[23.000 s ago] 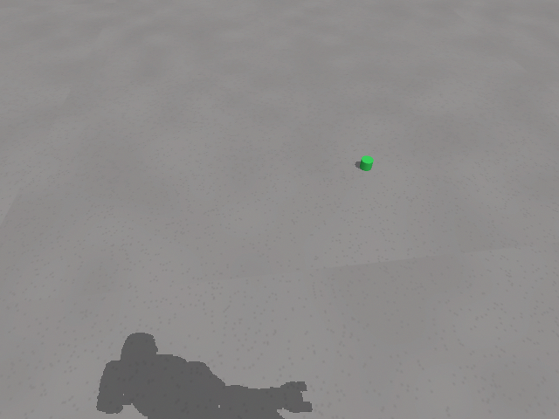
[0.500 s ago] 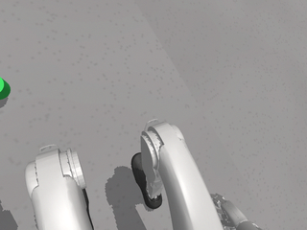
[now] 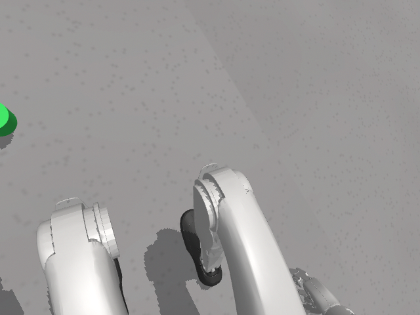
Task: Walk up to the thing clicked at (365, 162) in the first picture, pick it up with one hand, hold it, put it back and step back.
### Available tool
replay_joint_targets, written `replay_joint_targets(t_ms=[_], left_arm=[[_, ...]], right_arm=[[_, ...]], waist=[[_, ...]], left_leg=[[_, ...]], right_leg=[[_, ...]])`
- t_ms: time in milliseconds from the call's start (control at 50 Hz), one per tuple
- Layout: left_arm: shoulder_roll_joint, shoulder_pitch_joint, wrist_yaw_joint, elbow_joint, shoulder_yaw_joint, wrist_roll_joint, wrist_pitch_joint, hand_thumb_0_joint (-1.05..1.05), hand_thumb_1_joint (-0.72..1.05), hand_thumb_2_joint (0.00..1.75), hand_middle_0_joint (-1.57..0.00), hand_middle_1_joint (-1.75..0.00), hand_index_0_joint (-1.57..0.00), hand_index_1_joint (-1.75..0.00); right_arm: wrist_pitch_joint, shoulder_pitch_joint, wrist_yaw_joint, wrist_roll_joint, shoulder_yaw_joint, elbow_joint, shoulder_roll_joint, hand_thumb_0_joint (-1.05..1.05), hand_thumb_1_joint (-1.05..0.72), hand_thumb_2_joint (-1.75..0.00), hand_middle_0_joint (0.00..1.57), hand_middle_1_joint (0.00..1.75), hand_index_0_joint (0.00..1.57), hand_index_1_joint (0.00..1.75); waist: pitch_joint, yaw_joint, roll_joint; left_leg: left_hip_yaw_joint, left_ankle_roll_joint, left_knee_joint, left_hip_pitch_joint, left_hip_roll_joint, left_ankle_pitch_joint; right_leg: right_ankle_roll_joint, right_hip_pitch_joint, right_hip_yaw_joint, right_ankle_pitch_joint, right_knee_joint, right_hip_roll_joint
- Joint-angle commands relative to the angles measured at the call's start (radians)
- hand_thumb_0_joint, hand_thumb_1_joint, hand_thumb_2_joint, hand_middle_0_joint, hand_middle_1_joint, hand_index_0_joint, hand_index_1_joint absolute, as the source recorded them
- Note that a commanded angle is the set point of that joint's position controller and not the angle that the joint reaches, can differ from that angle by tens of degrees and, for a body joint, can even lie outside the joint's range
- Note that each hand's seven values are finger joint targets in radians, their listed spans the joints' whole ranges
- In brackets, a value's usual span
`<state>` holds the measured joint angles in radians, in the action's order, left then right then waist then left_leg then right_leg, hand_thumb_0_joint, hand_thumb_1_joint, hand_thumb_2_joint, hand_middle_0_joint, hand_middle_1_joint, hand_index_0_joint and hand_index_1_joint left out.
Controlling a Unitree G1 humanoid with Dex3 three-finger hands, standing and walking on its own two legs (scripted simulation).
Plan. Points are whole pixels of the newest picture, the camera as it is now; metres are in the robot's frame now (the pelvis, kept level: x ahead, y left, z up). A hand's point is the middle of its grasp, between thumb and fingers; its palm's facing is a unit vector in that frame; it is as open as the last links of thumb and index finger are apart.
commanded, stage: rise first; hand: left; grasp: from above
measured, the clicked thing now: out of the picture +0.51 +0.32 -0.30
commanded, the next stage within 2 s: none
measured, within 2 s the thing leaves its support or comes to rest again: neither
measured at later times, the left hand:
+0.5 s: hand out of the picture +0.47 +0.35 -0.18, palm faces -0.45 -0.10 -0.89, open 14.0 cm
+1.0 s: hand out of the picture +0.47 +0.35 -0.19, palm faces -0.44 -0.10 -0.89, open 13.8 cm
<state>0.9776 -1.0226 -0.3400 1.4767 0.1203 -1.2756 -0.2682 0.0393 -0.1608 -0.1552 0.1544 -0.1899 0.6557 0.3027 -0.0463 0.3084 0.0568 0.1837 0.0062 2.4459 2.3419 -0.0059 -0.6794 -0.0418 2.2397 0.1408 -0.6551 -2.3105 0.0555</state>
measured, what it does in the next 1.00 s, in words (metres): stands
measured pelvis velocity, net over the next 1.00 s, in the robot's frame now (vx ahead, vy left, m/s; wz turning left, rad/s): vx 0.00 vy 0.00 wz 0.00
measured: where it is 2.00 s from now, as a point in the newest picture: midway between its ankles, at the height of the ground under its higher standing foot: (160, 278)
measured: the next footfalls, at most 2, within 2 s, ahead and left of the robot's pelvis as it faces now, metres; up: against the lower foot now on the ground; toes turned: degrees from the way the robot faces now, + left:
none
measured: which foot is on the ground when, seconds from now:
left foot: down 0.00-1.00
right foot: down 0.00-1.00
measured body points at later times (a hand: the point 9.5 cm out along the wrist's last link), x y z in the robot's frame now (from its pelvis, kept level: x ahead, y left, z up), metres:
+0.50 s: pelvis +0.00 +0.00 +0.00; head +0.26 +0.10 +0.35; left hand +0.49 +0.35 -0.13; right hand +0.05 -0.27 -0.08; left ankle +0.07 +0.12 -0.29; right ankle +0.11 -0.12 -0.29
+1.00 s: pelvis +0.00 +0.00 +0.00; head +0.25 +0.11 +0.35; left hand +0.48 +0.35 -0.14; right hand +0.05 -0.27 -0.08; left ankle +0.07 +0.12 -0.29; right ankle +0.11 -0.12 -0.29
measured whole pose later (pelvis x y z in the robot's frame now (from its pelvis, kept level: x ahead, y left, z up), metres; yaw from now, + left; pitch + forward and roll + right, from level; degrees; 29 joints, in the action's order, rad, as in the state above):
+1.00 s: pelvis +0.00 +0.00 +0.00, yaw +0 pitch +32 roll -12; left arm 0.97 -1.02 -0.35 1.48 0.12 -1.28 -0.26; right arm 0.06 -0.17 -0.16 0.16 -0.19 0.65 0.31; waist -0.05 0.32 0.06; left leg 0.19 0.01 2.45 2.35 -0.01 -0.68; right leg -0.04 2.25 0.14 -0.65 -2.32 0.05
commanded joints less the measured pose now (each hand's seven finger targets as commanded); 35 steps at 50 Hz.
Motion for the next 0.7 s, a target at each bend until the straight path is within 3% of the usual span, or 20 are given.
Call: replay_joint_targets(t_ms=[0, 40, 180, 200, 240, 320, 400, 440, 500, 640, 680], left_arm=[[0.275, -0.302, -0.048, -0.16, 0.03, 0.016, -0.001, 0.0, -0.54, 1.01, -0.1, -0.97, -0.09, -0.98], [0.262, -0.291, -0.047, -0.133, 0.026, 0.01, 0.002, 0.0, -0.54, 1.01, -0.1, -0.98, -0.09, -0.99], [0.287, -0.3, -0.049, -0.164, 0.039, 0.012, 0.005, 0.0, -0.51, 0.99, -0.11, -0.96, -0.11, -0.97], [0.272, -0.294, -0.048, -0.147, 0.029, 0.009, 0.006, 0.0, -0.53, 1.0, -0.11, -0.95, -0.1, -0.97], [0.271, -0.293, -0.048, -0.148, 0.027, 0.011, 0.005, 0.0, -0.53, 1.0, -0.11, -0.96, -0.1, -0.98], [0.253, -0.283, -0.05, -0.127, 0.019, 0.009, 0.013, 0.0, -0.53, 1.01, -0.12, -0.95, -0.1, -0.96], [0.272, -0.287, -0.044, -0.166, 0.036, 0.02, 0.012, 0.0, -0.5, 0.98, -0.13, -0.94, -0.12, -0.95], [0.252, -0.278, -0.038, -0.135, 0.021, 0.017, 0.018, 0.0, -0.5, 0.98, -0.12, -0.95, -0.12, -0.96], [0.281, -0.278, -0.044, -0.148, 0.041, 0.022, 0.008, 0.0, -0.49, 0.97, -0.14, -0.93, -0.13, -0.94], [0.274, -0.287, -0.05, -0.174, 0.038, 0.017, 0.0, 0.0, -0.5, 0.98, -0.14, -0.93, -0.12, -0.95], [0.27, -0.284, -0.053, -0.152, 0.038, 0.014, 0.001, 0.0, -0.49, 0.97, -0.13, -0.94, -0.12, -0.95]], right_arm=[[-0.001, -0.209, 0.013, -0.003, 0.086, 0.007, 0.281, 0.0, -0.9, -0.9, 0.2, 0.3, 0.2, 0.3], [0.003, -0.214, 0.015, 0.001, 0.091, 0.009, 0.288, 0.0, -0.9, -0.9, 0.2, 0.3, 0.2, 0.3], [0.004, -0.21, 0.019, -0.002, 0.093, 0.008, 0.288, 0.0, -0.9, -0.9, 0.2, 0.3, 0.2, 0.3], [0.004, -0.216, 0.018, 0.0, 0.09, 0.007, 0.288, 0.0, -0.9, -0.9, 0.2, 0.3, 0.2, 0.3], [0.004, -0.207, 0.018, -0.005, 0.093, 0.007, 0.286, 0.0, -0.9, -0.9, 0.2, 0.3, 0.2, 0.3], [0.007, -0.212, 0.016, -0.002, 0.094, 0.007, 0.287, 0.0, -0.9, -0.9, 0.2, 0.3, 0.2, 0.3], [0.006, -0.221, 0.014, -0.002, 0.091, 0.006, 0.284, 0.0, -0.89, -0.9, 0.2, 0.3, 0.2, 0.3], [0.009, -0.219, 0.012, -0.002, 0.094, 0.008, 0.285, 0.0, -0.9, -0.9, 0.2, 0.3, 0.2, 0.3], [0.008, -0.214, 0.015, -0.003, 0.093, 0.003, 0.292, 0.0, -0.9, -0.9, 0.2, 0.3, 0.2, 0.3], [0.01, -0.212, 0.012, 0.001, 0.091, 0.007, 0.283, 0.0, -0.9, -0.9, 0.2, 0.3, 0.2, 0.3], [0.012, -0.215, 0.012, 0.002, 0.096, 0.006, 0.287, 0.0, -0.89, -0.9, 0.2, 0.3, 0.2, 0.3]], waist=[[0.677, 0.007, -0.455], [0.637, 0.02, -0.444], [0.684, 0.004, -0.455], [0.667, 0.015, -0.455], [0.672, 0.002, -0.467], [0.647, 0.015, -0.46], [0.701, 0.006, -0.451], [0.65, 0.016, -0.432], [0.661, 0.009, -0.436], [0.703, 0.005, -0.455], [0.677, 0.013, -0.442]], left_leg=[[-0.074, 0.012, -0.265, -0.548, 0.016, 0.179], [-0.074, 0.013, -0.256, -0.538, 0.015, 0.166], [-0.076, 0.012, -0.255, -0.553, 0.015, 0.188], [-0.076, 0.012, -0.254, -0.554, 0.014, 0.196], [-0.068, 0.009, -0.273, -0.558, 0.015, 0.166], [-0.076, 0.01, -0.26, -0.546, 0.013, 0.18], [-0.081, 0.014, -0.253, -0.556, 0.012, 0.227], [-0.084, 0.016, -0.243, -0.533, 0.013, 0.205], [-0.082, 0.013, -0.246, -0.527, 0.012, 0.191], [-0.083, 0.013, -0.247, -0.56, 0.015, 0.204], [-0.086, 0.016, -0.237, -0.53, 0.013, 0.194]], right_leg=[[0.075, -0.309, 0.07, 0.206, 0.201, 0.019], [0.077, -0.287, 0.072, 0.194, 0.21, 0.017], [0.077, -0.301, 0.069, 0.212, 0.199, 0.017], [0.077, -0.298, 0.071, 0.214, 0.201, 0.015], [0.08, -0.276, 0.073, 0.191, 0.194, 0.016], [0.08, -0.282, 0.071, 0.204, 0.199, 0.014], [0.074, -0.332, 0.067, 0.242, 0.201, 0.016], [0.076, -0.306, 0.065, 0.225, 0.209, 0.015], [0.079, -0.318, 0.067, 0.209, 0.208, 0.014], [0.077, -0.327, 0.065, 0.219, 0.207, 0.017], [0.077, -0.318, 0.067, 0.214, 0.208, 0.018]])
